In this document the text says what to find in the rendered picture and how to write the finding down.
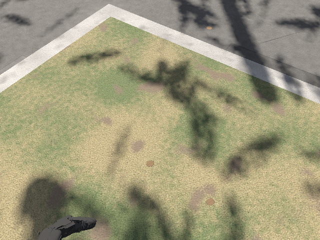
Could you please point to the left robot hand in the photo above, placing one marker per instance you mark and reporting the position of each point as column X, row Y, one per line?
column 67, row 226

